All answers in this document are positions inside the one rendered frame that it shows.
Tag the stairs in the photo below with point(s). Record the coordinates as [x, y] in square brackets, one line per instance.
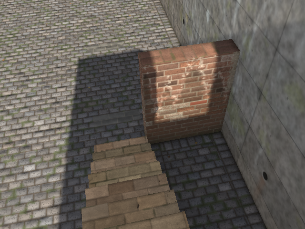
[127, 189]

